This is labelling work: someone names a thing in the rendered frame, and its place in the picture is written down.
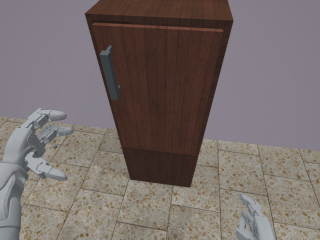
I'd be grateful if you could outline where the cupboard door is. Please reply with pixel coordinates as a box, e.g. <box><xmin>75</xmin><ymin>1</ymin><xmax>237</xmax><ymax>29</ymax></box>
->
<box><xmin>92</xmin><ymin>22</ymin><xmax>224</xmax><ymax>155</ymax></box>

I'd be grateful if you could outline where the robot left hand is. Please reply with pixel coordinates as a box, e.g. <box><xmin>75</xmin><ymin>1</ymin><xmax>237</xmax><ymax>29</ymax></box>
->
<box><xmin>2</xmin><ymin>108</ymin><xmax>74</xmax><ymax>181</ymax></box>

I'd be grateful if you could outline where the handle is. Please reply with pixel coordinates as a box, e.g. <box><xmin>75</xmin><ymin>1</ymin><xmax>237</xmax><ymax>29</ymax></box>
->
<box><xmin>99</xmin><ymin>45</ymin><xmax>121</xmax><ymax>100</ymax></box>

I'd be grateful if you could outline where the robot left forearm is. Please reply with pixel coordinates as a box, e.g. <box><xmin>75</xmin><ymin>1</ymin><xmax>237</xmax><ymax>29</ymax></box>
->
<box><xmin>0</xmin><ymin>162</ymin><xmax>29</xmax><ymax>240</ymax></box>

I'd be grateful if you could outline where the robot right hand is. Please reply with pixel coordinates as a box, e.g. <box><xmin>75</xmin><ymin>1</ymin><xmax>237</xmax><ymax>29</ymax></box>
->
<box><xmin>236</xmin><ymin>194</ymin><xmax>276</xmax><ymax>240</ymax></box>

